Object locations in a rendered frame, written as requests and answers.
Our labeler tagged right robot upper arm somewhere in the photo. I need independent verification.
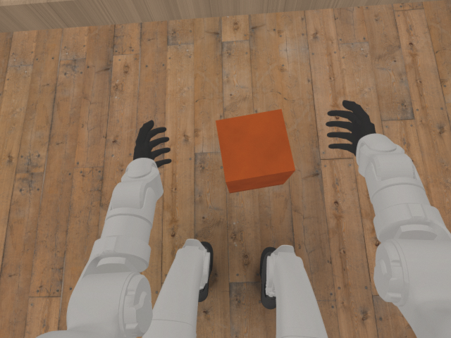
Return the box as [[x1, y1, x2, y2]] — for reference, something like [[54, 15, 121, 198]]
[[373, 239, 451, 338]]

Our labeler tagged left robot forearm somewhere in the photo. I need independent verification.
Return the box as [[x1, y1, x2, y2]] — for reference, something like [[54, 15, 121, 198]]
[[66, 158, 163, 328]]

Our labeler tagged robot left hand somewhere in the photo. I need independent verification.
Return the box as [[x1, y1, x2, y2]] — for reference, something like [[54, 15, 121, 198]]
[[133, 120, 172, 168]]

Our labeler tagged right robot shin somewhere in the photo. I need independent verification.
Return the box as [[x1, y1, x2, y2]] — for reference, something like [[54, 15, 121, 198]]
[[266, 245, 304, 296]]

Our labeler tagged robot right hand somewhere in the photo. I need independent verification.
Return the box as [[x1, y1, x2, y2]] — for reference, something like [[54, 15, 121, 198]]
[[326, 100, 376, 156]]

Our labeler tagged left robot upper arm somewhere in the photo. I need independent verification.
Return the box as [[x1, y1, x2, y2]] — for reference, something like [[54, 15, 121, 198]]
[[36, 272, 153, 338]]

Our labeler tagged robot left foot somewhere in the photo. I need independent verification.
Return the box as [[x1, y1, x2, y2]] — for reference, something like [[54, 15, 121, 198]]
[[198, 242, 214, 302]]

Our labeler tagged carton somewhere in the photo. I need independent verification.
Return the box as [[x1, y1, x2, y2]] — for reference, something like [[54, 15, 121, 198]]
[[216, 109, 295, 193]]

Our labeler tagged right robot forearm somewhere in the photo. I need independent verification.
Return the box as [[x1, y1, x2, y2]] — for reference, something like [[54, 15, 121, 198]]
[[356, 134, 451, 242]]

